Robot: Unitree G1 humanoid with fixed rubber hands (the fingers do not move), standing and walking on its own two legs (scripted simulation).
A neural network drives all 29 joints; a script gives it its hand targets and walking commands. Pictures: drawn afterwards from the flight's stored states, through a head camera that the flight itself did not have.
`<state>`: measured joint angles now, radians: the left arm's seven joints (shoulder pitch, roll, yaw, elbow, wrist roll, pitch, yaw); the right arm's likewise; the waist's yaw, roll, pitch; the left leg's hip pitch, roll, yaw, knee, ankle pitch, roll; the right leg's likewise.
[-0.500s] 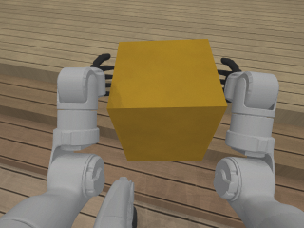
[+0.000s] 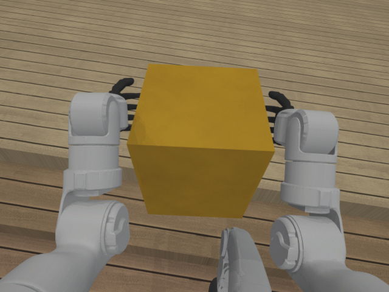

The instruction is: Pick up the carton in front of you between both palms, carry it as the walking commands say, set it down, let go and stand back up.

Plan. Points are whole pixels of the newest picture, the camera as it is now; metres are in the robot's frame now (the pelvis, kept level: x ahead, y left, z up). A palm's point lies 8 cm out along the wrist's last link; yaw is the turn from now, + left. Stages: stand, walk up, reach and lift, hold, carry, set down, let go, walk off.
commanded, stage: carry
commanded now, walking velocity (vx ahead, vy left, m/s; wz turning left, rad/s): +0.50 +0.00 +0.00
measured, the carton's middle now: (198, 146) +0.38 +0.00 +0.10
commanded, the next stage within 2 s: none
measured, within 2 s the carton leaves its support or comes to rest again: neither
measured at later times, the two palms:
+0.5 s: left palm out of the picture +0.68 +0.15 +0.33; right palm out of the picture +0.70 -0.15 +0.32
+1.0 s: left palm out of the picture +1.01 +0.14 +0.42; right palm out of the picture +0.99 -0.16 +0.43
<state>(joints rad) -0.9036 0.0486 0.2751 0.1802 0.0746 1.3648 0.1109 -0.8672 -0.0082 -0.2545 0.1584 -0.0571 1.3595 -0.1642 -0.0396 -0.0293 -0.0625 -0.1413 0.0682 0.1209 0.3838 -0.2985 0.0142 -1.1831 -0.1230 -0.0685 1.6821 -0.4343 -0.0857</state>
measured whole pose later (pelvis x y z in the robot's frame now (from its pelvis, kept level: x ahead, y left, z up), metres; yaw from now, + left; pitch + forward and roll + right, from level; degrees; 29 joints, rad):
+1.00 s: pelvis +0.62 +0.00 +0.23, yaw +0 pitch +4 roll -2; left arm -0.93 0.04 0.29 0.14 0.10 1.40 0.11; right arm -0.92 -0.01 -0.28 0.17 -0.06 1.36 -0.16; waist -0.06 -0.01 -0.05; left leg -0.08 0.04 0.08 0.33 -0.32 0.03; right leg -1.13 -0.11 -0.11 1.45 -0.39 -0.10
